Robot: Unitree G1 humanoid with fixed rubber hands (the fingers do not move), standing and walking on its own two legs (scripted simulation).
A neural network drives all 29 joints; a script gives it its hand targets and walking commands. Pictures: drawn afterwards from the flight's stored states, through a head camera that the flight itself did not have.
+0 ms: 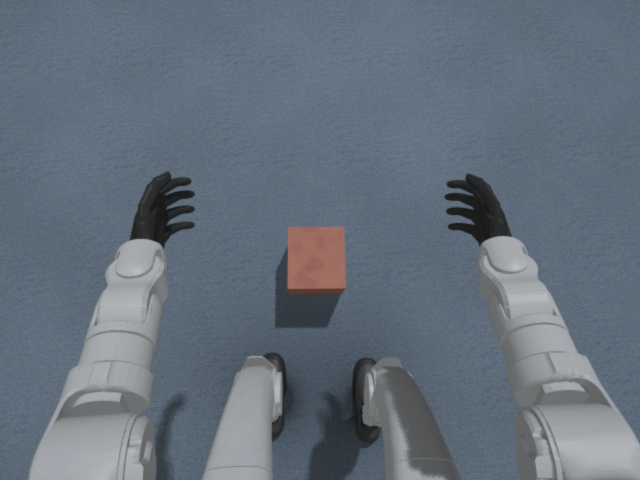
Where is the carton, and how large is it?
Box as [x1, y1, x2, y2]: [287, 227, 345, 294]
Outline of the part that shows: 288,227 287,288 289,293 341,293 345,288 343,227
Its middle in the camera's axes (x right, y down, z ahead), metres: -0.01 +0.05 +1.02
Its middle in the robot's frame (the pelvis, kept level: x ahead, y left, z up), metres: +0.46 +0.00 -0.62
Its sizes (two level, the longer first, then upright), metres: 0.156 0.142 0.142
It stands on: the floor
